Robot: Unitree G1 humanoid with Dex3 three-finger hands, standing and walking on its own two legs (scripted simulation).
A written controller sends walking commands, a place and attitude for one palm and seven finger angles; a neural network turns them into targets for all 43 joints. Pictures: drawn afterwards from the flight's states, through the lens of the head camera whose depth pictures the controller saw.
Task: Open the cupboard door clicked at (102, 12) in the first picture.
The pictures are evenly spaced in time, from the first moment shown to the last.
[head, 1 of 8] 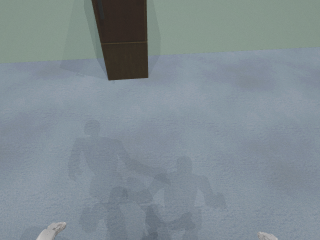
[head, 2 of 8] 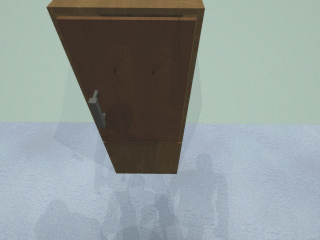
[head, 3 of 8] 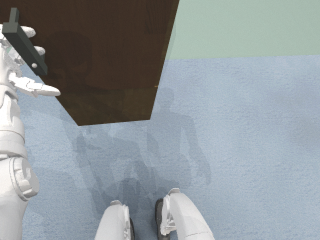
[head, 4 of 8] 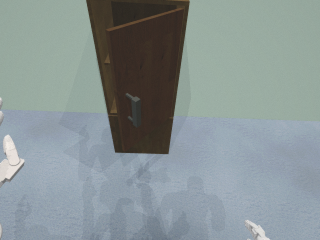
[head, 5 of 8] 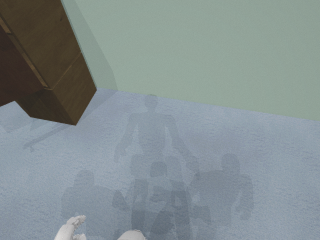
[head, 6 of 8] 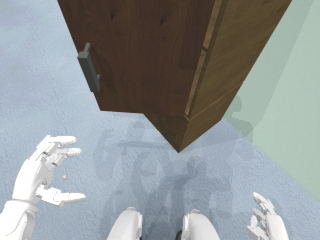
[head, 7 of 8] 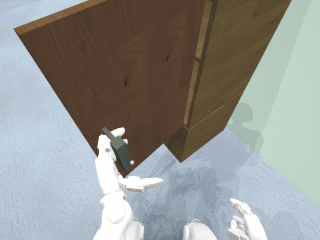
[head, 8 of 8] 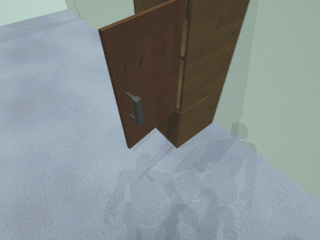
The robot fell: no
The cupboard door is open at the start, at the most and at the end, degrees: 0 98 98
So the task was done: yes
